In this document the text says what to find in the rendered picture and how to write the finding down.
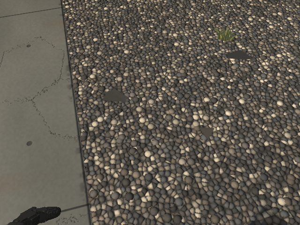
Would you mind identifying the left robot hand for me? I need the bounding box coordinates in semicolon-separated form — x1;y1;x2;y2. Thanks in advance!
8;206;61;225

